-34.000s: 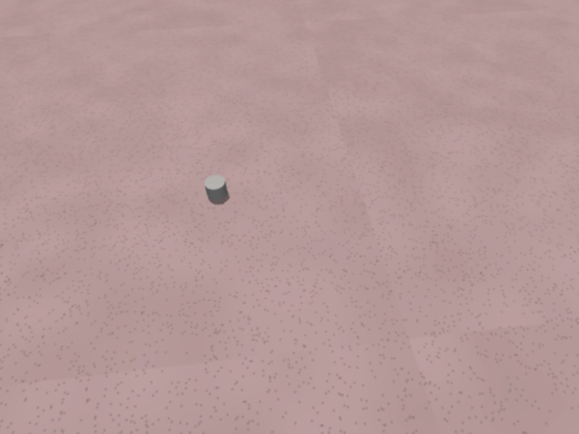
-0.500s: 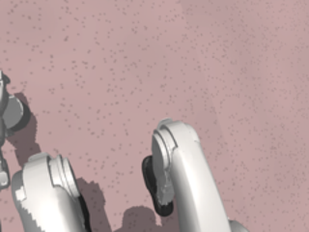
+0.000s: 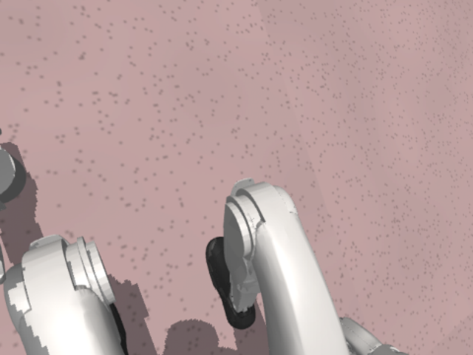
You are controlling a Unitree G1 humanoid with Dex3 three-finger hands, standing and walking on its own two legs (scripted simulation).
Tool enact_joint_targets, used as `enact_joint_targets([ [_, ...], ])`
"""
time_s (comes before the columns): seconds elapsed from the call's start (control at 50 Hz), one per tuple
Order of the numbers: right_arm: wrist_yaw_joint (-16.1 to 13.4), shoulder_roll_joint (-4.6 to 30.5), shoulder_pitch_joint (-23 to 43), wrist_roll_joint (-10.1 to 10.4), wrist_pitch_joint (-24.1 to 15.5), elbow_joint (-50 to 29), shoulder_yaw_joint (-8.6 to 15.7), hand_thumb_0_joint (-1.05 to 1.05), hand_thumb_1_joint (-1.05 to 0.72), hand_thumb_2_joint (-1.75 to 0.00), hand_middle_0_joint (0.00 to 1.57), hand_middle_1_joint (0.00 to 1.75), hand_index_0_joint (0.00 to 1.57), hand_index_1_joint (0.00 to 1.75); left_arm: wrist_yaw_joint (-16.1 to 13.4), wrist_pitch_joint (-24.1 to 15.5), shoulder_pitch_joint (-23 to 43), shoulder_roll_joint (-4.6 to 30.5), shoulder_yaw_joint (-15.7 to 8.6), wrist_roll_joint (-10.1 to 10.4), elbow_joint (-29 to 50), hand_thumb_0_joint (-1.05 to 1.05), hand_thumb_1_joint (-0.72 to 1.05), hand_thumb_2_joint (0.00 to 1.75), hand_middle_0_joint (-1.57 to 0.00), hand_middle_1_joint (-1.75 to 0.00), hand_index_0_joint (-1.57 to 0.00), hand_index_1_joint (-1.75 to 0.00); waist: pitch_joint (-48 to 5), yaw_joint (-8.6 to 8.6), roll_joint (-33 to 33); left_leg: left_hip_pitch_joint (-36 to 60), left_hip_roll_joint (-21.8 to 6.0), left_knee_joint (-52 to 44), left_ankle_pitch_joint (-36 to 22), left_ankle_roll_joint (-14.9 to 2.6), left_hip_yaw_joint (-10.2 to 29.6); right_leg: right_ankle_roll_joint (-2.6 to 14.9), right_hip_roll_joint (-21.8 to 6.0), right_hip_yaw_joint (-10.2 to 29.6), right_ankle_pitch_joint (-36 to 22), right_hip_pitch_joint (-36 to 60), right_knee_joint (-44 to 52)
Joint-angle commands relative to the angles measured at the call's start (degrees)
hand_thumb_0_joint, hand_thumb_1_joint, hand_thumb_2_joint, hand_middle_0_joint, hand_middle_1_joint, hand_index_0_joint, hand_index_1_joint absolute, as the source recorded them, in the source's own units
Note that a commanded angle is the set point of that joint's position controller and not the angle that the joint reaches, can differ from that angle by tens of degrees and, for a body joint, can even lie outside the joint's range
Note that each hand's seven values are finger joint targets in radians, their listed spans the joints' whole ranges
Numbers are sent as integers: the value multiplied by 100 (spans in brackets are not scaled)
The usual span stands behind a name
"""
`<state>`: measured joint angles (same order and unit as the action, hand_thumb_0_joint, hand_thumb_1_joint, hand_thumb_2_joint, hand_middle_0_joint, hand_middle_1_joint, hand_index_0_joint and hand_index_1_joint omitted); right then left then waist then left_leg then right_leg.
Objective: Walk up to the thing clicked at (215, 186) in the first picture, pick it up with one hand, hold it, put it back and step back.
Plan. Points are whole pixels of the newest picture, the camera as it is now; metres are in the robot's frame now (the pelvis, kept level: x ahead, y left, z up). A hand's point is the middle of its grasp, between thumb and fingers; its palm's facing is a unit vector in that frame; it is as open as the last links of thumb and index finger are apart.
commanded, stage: close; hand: left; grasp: from above
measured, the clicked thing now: out of the picture +0.44 +0.28 -0.26
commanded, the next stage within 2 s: settle in 1.46 s
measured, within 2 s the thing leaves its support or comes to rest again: leaves its support in 1.96 s
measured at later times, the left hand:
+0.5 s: hand out of the picture +0.42 +0.28 -0.23, palm faces -0.44 -0.14 -0.89, open 12.7 cm
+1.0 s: hand out of the picture +0.42 +0.28 -0.23, palm faces -0.45 -0.14 -0.88, open 12.1 cm
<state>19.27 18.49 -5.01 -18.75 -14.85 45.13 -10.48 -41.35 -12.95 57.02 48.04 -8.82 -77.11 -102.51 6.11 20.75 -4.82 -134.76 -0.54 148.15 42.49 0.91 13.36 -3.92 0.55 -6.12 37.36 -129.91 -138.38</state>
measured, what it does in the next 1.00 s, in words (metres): stands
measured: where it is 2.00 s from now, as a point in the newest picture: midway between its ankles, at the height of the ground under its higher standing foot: (179, 328)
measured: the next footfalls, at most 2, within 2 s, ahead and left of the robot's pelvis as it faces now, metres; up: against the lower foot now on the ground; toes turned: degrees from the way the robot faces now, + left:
none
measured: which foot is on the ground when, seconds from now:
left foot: down 0.00-1.00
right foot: down 0.00-1.00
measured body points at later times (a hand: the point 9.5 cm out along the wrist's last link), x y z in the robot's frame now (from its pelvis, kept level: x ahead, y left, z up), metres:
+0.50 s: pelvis +0.00 +0.00 +0.00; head +0.25 +0.11 +0.36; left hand +0.44 +0.29 -0.18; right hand +0.03 -0.26 -0.06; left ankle +0.06 +0.13 -0.26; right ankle +0.11 -0.13 -0.26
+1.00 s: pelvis -0.01 +0.00 +0.01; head +0.25 +0.11 +0.36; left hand +0.44 +0.29 -0.18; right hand +0.04 -0.26 -0.06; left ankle +0.06 +0.13 -0.26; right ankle +0.11 -0.13 -0.26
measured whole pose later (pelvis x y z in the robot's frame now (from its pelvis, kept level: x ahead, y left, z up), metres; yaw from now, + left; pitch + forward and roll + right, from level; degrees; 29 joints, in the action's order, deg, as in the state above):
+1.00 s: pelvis -0.01 +0.00 +0.01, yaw -1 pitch +27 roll -13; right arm 19.8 20.5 -5.3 -17.6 -17.9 42.7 -13.4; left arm -41.0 -13.2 58.8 50.8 -7.0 -74.8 -105.1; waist 8.3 21.6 -5.4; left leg -133.3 -0.9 146.8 41.6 0.9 14.3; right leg -4.0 1.1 -7.1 35.9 -128.3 -136.2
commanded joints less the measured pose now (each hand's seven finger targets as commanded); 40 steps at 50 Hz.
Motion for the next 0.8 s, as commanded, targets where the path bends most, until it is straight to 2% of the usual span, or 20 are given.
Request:
enact_joint_targets([
  [0.0, 47, 1892, -1040, 66, -87, 29, 501, 0, -89, -90, 20, 30, 20, 30, -304, 109, 1575, 1117, -18, 183, 515, 0, -31, 91, -19, -102, -21, -100, -3554, 308, 2594, 2694, -2, -1634, -1239, -126, -708, 462, 285, -828, -1338, 1944, 1115],
  [0.02, 70, 1858, -1114, 62, -116, 26, 456, 0, -89, -90, 20, 30, 20, 30, -282, 140, 1503, 1140, -85, 200, 376, 0, -32, 89, -18, -101, -20, -99, -3467, 339, 2456, 2643, 16, -1586, -1259, -144, -730, 442, 267, -835, -1384, 1988, 1119],
  [0.04, 90, 1852, -1058, 70, -153, 42, 425, 0, -89, -90, 20, 30, 20, 30, -244, 145, 1556, 1108, -28, 214, 356, 0, -30, 88, -19, -101, -21, -98, -3367, 346, 2414, 2540, 19, -1582, -1161, -147, -712, 436, 249, -844, -1279, 1879, 1099],
  [0.12, 74, 1869, -1121, 112, -168, 19, 370, 0, -90, -90, 20, 30, 20, 30, -178, 96, 1543, 1264, -106, 310, 320, 0, -31, 88, -18, -102, -21, -99, -3402, 356, 2244, 2433, 10, -1591, -1139, -181, -672, 434, 258, -832, -1246, 2043, 1198],
  [0.16, 83, 1873, -1145, 84, -191, -34, 323, 0, -90, -90, 20, 30, 20, 30, -130, 49, 1510, 1255, -71, 323, 276, 0, -30, 88, -19, -101, -22, -99, -3418, 386, 2217, 2446, 16, -1539, -1152, -195, -698, 416, 275, -829, -1281, 2111, 1221],
  [0.22, 54, 1889, -1027, 105, -233, -31, 291, 0, -90, -90, 20, 30, 20, 30, -115, -27, 1606, 1255, 74, 338, 348, 0, -26, 86, -22, -100, -25, -98, -3296, 370, 2150, 2323, 18, -1537, -878, -197, -679, 426, 273, -834, -1025, 2034, 1284],
  [0.26, 41, 1943, -1098, 98, -198, -48, 299, 0, -90, -90, 20, 30, 20, 30, -125, -64, 1547, 1361, 61, 271, 337, 0, -25, 85, -23, -100, -26, -97, -3353, 357, 2213, 2370, 2, -1613, -896, -187, -675, 449, 311, -822, -1039, 2123, 1316],
  [0.32, 12, 1926, -974, 99, -228, -38, 275, 0, -90, -90, 20, 30, 20, 30, -164, -101, 1593, 1215, 232, 261, 371, 0, -24, 87, -25, -100, -27, -98, -3321, 370, 2317, 2465, -14, -1613, -952, -149, -639, 457, 313, -835, -1112, 2091, 1255],
  [0.34, 31, 1913, -1046, 82, -235, -96, 244, 0, -90, -90, 20, 30, 20, 30, -180, -88, 1531, 1206, 195, 211, 290, 0, -24, 86, -25, -99, -27, -96, -3300, 409, 2267, 2525, 0, -1577, -1031, -155, -628, 439, 299, -892, -1187, 2017, 1224],
  [0.36, 20, 1978, -975, 79, -236, -50, 296, 0, -89, -90, 20, 30, 20, 30, -213, -93, 1592, 1161, 294, 223, 421, 0, -23, 84, -24, -99, -27, -96, -3300, 386, 2340, 2480, -14, -1619, -995, -151, -626, 455, 319, -881, -1136, 2010, 1284],
  [0.4, 42, 1926, -973, 92, -251, -87, 216, 0, -90, -90, 20, 30, 20, 30, -235, -76, 1543, 1174, 313, 237, 325, 0, -22, 85, -27, -96, -29, -94, -3234, 418, 2193, 2423, -13, -1559, -1025, -162, -628, 444, 306, -862, -1210, 2065, 1276],
  [0.48, 63, 1988, -1052, 73, -283, -64, 247, 0, -90, -90, 20, 30, 20, 30, -308, -19, 1537, 1257, 212, 227, 270, 0, -17, 83, -31, -94, -33, -92, -3221, 405, 2346, 2552, -34, -1655, -1096, -125, -593, 454, 317, -903, -1235, 2036, 1255],
  [0.54, 84, 1978, -912, 93, -333, -93, 232, 0, -90, -90, 20, 30, 20, 30, -295, 40, 1697, 1152, 314, 283, 369, 0, -14, 85, -32, -97, -35, -94, -3119, 463, 2363, 2540, -40, -1668, -922, -112, -551, 455, 287, -910, -1098, 1919, 1255],
  [0.56, 69, 2015, -971, 90, -327, -77, 271, 0, -90, -90, 20, 30, 20, 30, -305, 52, 1674, 1205, 259, 286, 359, 0, -14, 84, -33, -95, -35, -93, -3157, 469, 2377, 2533, -39, -1724, -897, -121, -572, 460, 306, -894, -1081, 1995, 1323],
  [0.58, 78, 2034, -942, 132, -355, -141, 313, 0, -90, -90, 20, 30, 20, 30, -255, 69, 1662, 1133, 314, 309, 359, 0, -15, 82, -32, -94, -35, -92, -3083, 457, 2361, 2519, -35, -1674, -852, -124, -585, 460, 289, -873, -1058, 1924, 1293],
  [0.64, 91, 2008, -999, 146, -368, -131, 261, 0, -90, -90, 20, 30, 20, 30, -220, 81, 1714, 1216, 275, 343, 391, 0, -13, 83, -34, -93, -36, -92, -3102, 481, 2227, 2427, -20, -1639, -832, -148, -605, 447, 271, -851, -1040, 1998, 1333],
  [0.66, 87, 2037, -1094, 155, -369, -102, 277, 0, -90, -90, 20, 30, 20, 30, -234, 70, 1778, 1307, 166, 349, 415, 0, -14, 82, -33, -94, -35, -92, -3196, 459, 2301, 2512, -23, -1694, -939, -146, -575, 444, 272, -876, -1095, 1995, 1324],
  [0.72, 70, 1979, -935, 165, -380, -131, 257, 0, -90, -90, 20, 30, 20, 30, -229, 79, 1690, 1214, 256, 369, 357, 0, -11, 84, -35, -97, -37, -94, -3101, 440, 2176, 2401, -33, -1679, -754, -141, -574, 443, 273, -856, -963, 1991, 1373],
  [0.76, 73, 2080, -1045, 152, -381, -142, 289, 0, -90, -90, 20, 30, 20, 30, -212, 62, 1716, 1267, 237, 359, 355, 0, -13, 83, -33, -97, -36, -94, -3148, 482, 2315, 2447, -25, -1674, -848, -160, -612, 452, 294, -857, -1034, 1993, 1386],
  [0.78, 78, 1989, -991, 168, -398, -149, 248, 0, -90, -90, 20, 30, 20, 30, -188, 57, 1725, 1203, 274, 372, 360, 0, -11, 84, -35, -96, -37, -94, -3127, 475, 2178, 2470, -27, -1643, -883, -147, -580, 433, 260, -873, -1083, 2000, 1339],
])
